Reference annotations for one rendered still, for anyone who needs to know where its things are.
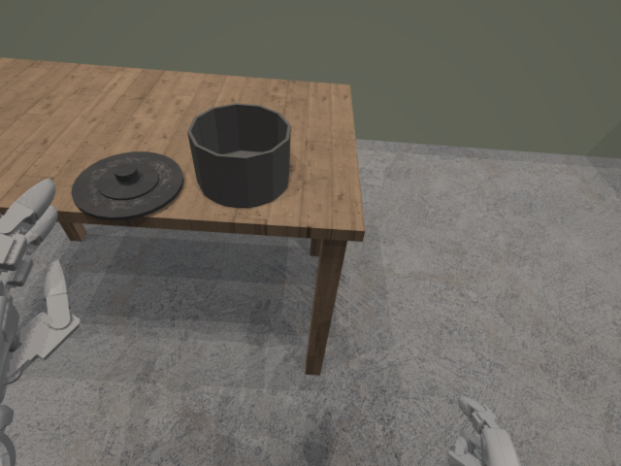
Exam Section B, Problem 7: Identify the pot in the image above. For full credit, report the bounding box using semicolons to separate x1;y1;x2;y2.
187;103;291;208

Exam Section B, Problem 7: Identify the left robot hand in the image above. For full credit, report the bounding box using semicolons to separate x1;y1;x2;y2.
0;179;80;404

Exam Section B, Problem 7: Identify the right robot hand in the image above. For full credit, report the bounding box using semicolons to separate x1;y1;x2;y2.
448;396;521;466

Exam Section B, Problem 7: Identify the table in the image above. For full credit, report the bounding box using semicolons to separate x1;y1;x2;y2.
0;57;365;376

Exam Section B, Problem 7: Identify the knob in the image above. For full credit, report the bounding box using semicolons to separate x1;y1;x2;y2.
114;163;138;182

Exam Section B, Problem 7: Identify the lid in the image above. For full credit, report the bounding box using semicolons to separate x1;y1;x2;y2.
71;151;183;220

